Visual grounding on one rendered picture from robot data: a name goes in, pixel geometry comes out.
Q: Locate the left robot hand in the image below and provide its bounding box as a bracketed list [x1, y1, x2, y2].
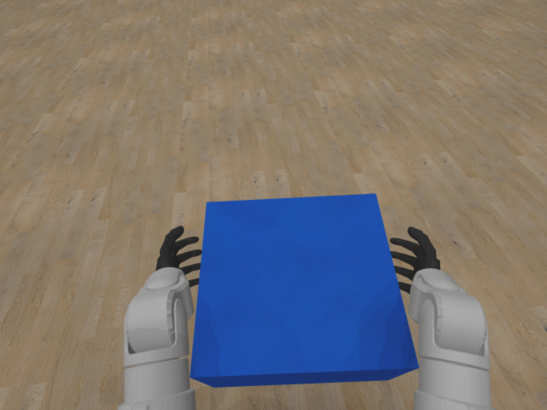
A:
[156, 225, 202, 288]

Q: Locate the carton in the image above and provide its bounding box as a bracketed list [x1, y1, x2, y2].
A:
[190, 194, 419, 388]

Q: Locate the right robot hand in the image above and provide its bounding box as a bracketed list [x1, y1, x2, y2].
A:
[390, 226, 440, 294]

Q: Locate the right robot forearm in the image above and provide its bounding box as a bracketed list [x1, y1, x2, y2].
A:
[408, 268, 496, 410]

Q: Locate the left robot forearm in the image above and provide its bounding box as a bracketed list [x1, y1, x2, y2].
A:
[118, 267, 196, 410]

